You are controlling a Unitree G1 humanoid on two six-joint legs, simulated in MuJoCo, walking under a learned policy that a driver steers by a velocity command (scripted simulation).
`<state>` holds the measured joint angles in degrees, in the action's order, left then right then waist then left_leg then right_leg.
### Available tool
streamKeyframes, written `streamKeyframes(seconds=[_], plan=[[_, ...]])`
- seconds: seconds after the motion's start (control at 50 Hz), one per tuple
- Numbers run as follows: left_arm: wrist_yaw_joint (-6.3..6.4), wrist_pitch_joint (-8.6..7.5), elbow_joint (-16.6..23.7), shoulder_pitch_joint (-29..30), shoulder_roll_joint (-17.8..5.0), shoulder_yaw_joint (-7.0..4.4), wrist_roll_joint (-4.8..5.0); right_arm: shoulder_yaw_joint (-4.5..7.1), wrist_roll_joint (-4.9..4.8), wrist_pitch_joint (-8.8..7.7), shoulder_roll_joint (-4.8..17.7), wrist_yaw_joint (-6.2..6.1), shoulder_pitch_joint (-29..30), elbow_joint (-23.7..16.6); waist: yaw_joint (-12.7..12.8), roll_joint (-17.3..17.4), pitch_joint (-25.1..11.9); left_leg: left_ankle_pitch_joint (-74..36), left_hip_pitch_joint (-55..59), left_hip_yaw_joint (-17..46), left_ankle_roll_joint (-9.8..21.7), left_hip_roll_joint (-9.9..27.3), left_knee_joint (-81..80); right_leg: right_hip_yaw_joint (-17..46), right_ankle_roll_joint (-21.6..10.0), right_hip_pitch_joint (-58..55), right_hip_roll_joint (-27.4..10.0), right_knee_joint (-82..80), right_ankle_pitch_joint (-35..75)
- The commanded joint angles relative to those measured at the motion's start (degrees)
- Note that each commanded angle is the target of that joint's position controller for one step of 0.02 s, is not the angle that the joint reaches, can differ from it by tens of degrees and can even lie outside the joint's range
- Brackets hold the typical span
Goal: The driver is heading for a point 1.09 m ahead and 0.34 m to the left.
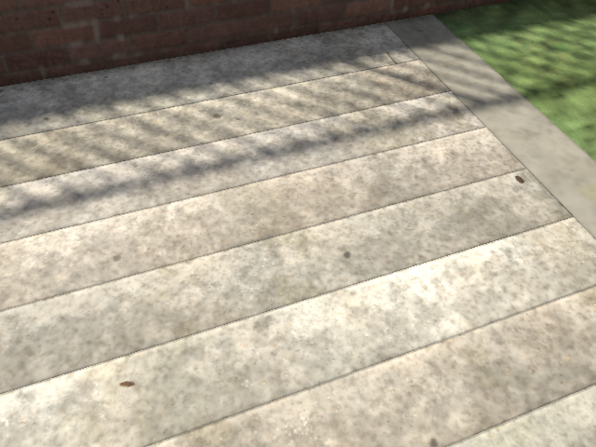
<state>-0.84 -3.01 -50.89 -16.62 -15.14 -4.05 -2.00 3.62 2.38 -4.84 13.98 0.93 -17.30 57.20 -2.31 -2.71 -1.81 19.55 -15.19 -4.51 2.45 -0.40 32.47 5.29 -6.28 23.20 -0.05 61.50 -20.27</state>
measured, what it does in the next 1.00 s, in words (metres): walks ahead, turning left: right foot, then left foot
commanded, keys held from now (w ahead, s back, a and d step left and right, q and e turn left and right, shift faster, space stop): w+shift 0.34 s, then w+q+shift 0.66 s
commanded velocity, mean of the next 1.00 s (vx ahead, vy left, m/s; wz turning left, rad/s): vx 0.94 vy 0.00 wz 0.44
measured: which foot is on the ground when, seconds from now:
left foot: down 0.00-0.36, up 0.38-0.82, down 0.84-1.00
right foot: up 0.00-0.34, down 0.36-0.84, up 0.86-1.00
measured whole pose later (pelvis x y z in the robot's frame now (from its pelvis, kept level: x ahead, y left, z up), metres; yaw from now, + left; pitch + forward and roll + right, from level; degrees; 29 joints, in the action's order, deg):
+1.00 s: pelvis +0.81 +0.05 -0.01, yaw +29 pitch -1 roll +1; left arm 0.2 -5.7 -42.0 -6.0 -11.4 0.0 -3.4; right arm 4.7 1.1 -1.3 17.4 0.2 -22.2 52.9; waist -2.3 0.8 2.7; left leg 15.6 -15.0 -2.4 12.4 -13.3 31.7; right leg 6.2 1.8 28.5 -4.7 78.8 -20.0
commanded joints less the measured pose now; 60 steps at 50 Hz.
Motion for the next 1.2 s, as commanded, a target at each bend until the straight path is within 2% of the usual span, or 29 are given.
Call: streamKeyframes(seconds=[0.02, 0.06, 0.16, 0.26, 0.3, 0.34, 0.36, 0.38, 0.4, 0.42, 0.44, 0.46, 0.5, 0.56, 0.62, 0.74, 0.8, 0.82, 0.84, 0.86, 0.88, 0.9, 0.92, 0.94, 0.98, 1.02, 1.1, 1.16, 1.2], plan=[[-1.97, -1.91, 7.6, 8.1, -3.2, -0.01, -1.30, 0.85, -0.56, -0.59, 7.2, 0.10, -2.2, -2.3, 1.3, 4.2, 4.9, 23.0, 13.3, 31.7, 7.6, 18.1, -26.4, -0.4, 1.4, 27.4, -6.5, 6.8, 9.2], [-3.05, -0.54, 7.6, 9.0, -2.6, 0.28, -1.50, -0.03, -0.73, -1.52, 4.6, -0.33, -5.0, -0.9, 1.1, 7.4, 6.2, 14.9, 10.5, 23.8, 7.2, 14.0, -29.0, -3.3, 3.7, 24.6, -6.8, 5.4, 12.6], [-3.03, 0.66, 11.7, 20.8, -1.5, 1.40, -0.10, -0.21, -1.52, -2.11, 4.4, -0.46, -11.5, 0.7, -0.9, 5.6, 10.4, -2.9, 12.9, 13.3, 8.0, 11.2, -32.7, -8.2, 5.2, 25.8, -5.3, -9.7, 18.4], [-2.84, 0.68, 14.5, 28.0, -1.1, 2.24, 0.38, -0.30, -1.76, -2.31, 5.2, -0.90, -14.2, 1.9, -1.8, 6.8, 11.9, -23.6, 19.7, 6.8, 7.9, 13.1, -35.1, -12.1, 1.7, 18.1, -3.3, -24.0, 20.0], [-2.12, 0.52, 14.3, 26.1, -1.7, 2.07, 0.11, -0.21, -1.62, -2.04, 6.6, -1.00, -13.9, 2.2, 0.1, 8.4, 9.1, -49.3, 22.6, 3.2, 7.0, 13.4, -27.9, -14.5, -0.8, 10.1, 0.4, -26.9, 15.4], [-0.94, 0.15, 11.1, 14.1, -4.7, 0.74, 0.10, 0.49, -0.71, -1.18, 9.7, -1.76, -13.6, 2.6, 6.5, 12.0, 1.1, -74.3, 23.7, 1.7, 5.9, 14.8, -10.2, -14.9, -3.1, -4.4, 4.8, -25.8, 8.7], [-0.09, -0.25, 6.8, 0.5, -6.7, -0.40, 0.26, 0.77, -0.73, -0.53, 10.6, -2.02, -11.9, 2.2, 12.7, 11.1, -5.1, -71.7, 17.4, 1.5, 5.1, 13.6, 5.2, -13.1, -4.1, -20.2, 4.9, -28.9, 8.4], [0.86, -0.69, 4.2, -10.4, -11.2, -1.92, -0.95, 0.14, -0.73, -0.39, 7.4, -1.80, -11.3, 0.6, 16.1, 6.4, -12.2, -50.3, 2.3, 2.0, 5.1, 10.1, 25.0, -0.1, -4.9, -37.7, -6.0, -29.1, -6.0], [0.66, -1.25, 3.8, -10.6, -15.5, -2.75, -2.60, -1.98, -2.86, -0.83, -3.1, -0.25, -16.6, -2.3, 9.0, -11.4, -19.5, 5.7, -20.0, 5.8, 4.1, -0.4, 45.6, 32.0, -8.2, -51.0, -23.4, -39.9, -33.9], [0.01, -1.26, 3.9, -7.2, -12.1, -2.45, -1.19, -0.15, -3.24, -1.45, 4.3, -0.51, -10.1, -3.2, 10.1, -5.7, -16.0, 2.7, -23.8, 11.9, 6.4, 0.3, 50.1, 41.5, -5.6, -43.3, -22.9, -50.0, -38.5], [0.05, -1.77, 3.4, -1.9, -8.7, -1.62, -1.23, 0.59, -3.48, -1.34, 5.9, -0.60, -4.3, -5.1, 7.5, -2.0, -5.3, -4.7, -26.2, 10.3, 6.6, 3.6, 49.3, 29.3, -3.8, -33.8, -21.2, -49.2, -27.0], [-0.16, -2.46, 2.9, 0.3, -5.7, -1.00, -1.08, 0.14, -3.07, -1.23, 4.6, -0.30, -3.2, -5.1, 5.8, 2.8, -1.5, -8.1, -23.8, 9.9, 6.6, 5.8, 46.5, 21.2, -3.2, -25.8, -19.6, -50.0, -15.9], [0.15, -3.16, 0.9, 0.7, -1.8, 0.21, -0.60, -0.25, -1.39, 0.40, 1.4, 0.76, -5.4, -4.8, 1.8, 0.1, 2.2, -9.4, -19.1, 10.0, 5.6, 8.0, 43.4, 9.3, -0.2, -15.8, -16.0, -52.3, -7.2], [0.09, -4.32, -1.5, -1.1, -1.0, 0.54, 1.18, -0.48, -1.12, 2.89, -0.4, 1.86, -0.2, -7.9, 0.2, -0.2, 7.0, -12.0, -24.5, 8.4, 4.2, 9.7, 42.5, -2.2, 2.7, -13.2, -14.2, -55.1, 2.7], [-0.19, -5.10, -2.4, -2.9, -0.7, 0.84, 0.74, -1.19, -1.76, 3.44, -0.7, 2.58, 7.8, -11.6, 0.8, 0.2, 10.6, -20.8, -26.7, 3.8, 4.1, 8.2, 34.5, -14.5, 5.7, -11.2, -9.8, -57.1, 17.5], [2.57, -4.71, -3.6, -9.2, -4.8, 1.34, 1.07, -2.05, -1.64, 2.74, 1.7, 3.47, 17.0, -16.0, 1.1, 0.6, 10.4, -26.5, -19.2, -9.1, 7.1, -0.1, 11.3, -23.8, 8.1, -23.4, -9.3, -52.4, 67.5], [4.91, -2.60, -1.3, -5.9, -11.0, -0.26, 0.70, -0.33, -1.97, 3.36, 6.9, 3.08, 2.3, -12.3, -8.0, -4.5, 0.3, -20.3, -1.1, -9.5, 9.6, -5.6, 9.5, -22.9, 8.1, -27.6, -13.0, -31.3, 91.3], [4.89, -1.71, 0.4, -1.8, -12.2, -0.84, 0.16, 1.19, -1.89, 3.68, 9.8, 2.36, -10.2, -8.8, -13.9, -5.1, -4.6, -16.4, 10.8, -6.4, 11.8, -5.7, 9.2, -21.1, 7.1, -23.6, -14.0, -16.6, 90.3], [4.05, -0.83, 1.5, 2.3, -12.5, -1.43, 0.09, 3.10, -2.36, 3.72, 12.5, 1.11, -20.2, -5.7, -18.7, -1.1, -7.1, -13.2, 22.3, -0.5, 15.2, -3.6, 3.4, -20.5, 5.9, -15.0, -10.9, 6.7, 69.3], [2.08, -1.41, 3.4, 6.9, -5.6, -0.04, -0.24, 4.06, -3.74, 4.20, 13.1, -0.07, -14.5, -5.4, -13.7, 12.3, -0.1, -11.7, 24.9, 7.4, 16.0, -0.3, 2.1, -18.0, 4.9, 3.3, 1.4, 27.9, 3.2], [1.87, -2.91, 10.3, 1.0, -0.9, 1.45, 0.53, 4.52, -1.12, 4.48, 19.0, 0.30, -8.3, -7.8, -2.7, 15.6, -5.5, -17.5, 34.9, 34.3, 26.7, 9.5, -0.4, -8.2, 7.6, 22.7, 3.5, 40.2, -8.7], [1.56, -4.64, 12.5, 3.0, -2.3, 2.26, 0.41, 4.68, -0.58, 4.48, 17.5, -0.16, -7.9, -9.4, -4.3, 8.5, -9.9, 3.2, 36.6, 50.1, 29.4, 15.3, -14.4, 0.2, 6.8, 28.7, 1.6, 36.9, -6.2], [1.22, -5.49, 11.9, 4.6, -5.0, 2.04, 0.29, 3.67, -0.37, 4.12, 12.2, -0.75, -6.7, -9.0, -2.2, -0.8, -1.0, 10.1, 26.9, 49.6, 25.5, 15.2, -20.9, 1.0, 6.3, 28.9, -1.8, 28.9, -2.1], [1.12, -5.22, 11.9, 6.1, -5.2, 1.88, -0.36, 2.99, -0.51, 3.60, 10.2, -0.91, -4.3, -8.7, 1.0, -4.5, 3.5, 7.8, 17.5, 44.5, 22.2, 12.8, -22.0, 0.5, 6.7, 25.0, -3.8, 23.0, -0.3], [0.96, -2.62, 11.7, 5.5, -4.7, 2.49, -2.49, 2.25, -1.40, 1.49, 9.5, -1.56, -2.1, -9.6, 4.7, -5.2, 6.5, -2.0, 4.4, 36.5, 20.4, 7.9, -21.8, 0.5, 9.0, 17.9, -6.4, 15.6, -0.3], [0.41, -0.85, 13.4, 8.9, -3.7, 3.13, -2.65, 2.12, -1.97, -0.08, 10.4, -1.34, -1.5, -10.4, 5.1, -4.3, 7.9, -5.6, -4.9, 29.9, 19.1, 3.4, -23.5, -2.0, 11.0, 13.0, -8.0, 4.9, 1.5], [-0.52, -0.75, 18.6, 20.8, -1.7, 4.59, -0.22, 3.09, -2.36, -0.66, 11.8, -0.34, -5.3, -10.5, -0.5, 1.5, 7.8, -21.2, -6.5, 24.2, 14.3, -1.6, -22.4, -5.7, 10.5, 4.8, -5.3, -18.9, 21.4], [-0.17, -1.06, 20.4, 23.1, -3.2, 4.35, 0.63, 3.74, -2.67, -0.32, 12.8, 0.14, -7.8, -10.5, -3.2, 5.2, 4.8, -31.8, 3.0, 25.7, 11.7, 0.2, -18.6, -5.8, 8.7, 1.8, -2.3, -27.6, 25.3], [0.50, -1.49, 19.8, 19.1, -6.1, 3.27, 0.53, 4.08, -2.46, -0.19, 14.0, -0.34, -6.7, -11.1, -1.1, 6.2, 1.4, -41.6, 7.7, 27.0, 9.1, 0.7, -11.5, -4.7, 7.8, -5.4, 0.1, -32.3, 21.6]])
